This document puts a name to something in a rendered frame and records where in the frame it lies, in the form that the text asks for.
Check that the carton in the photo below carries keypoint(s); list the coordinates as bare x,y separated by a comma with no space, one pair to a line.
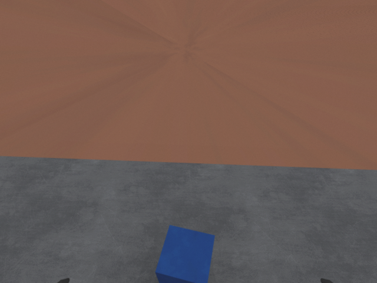
185,256

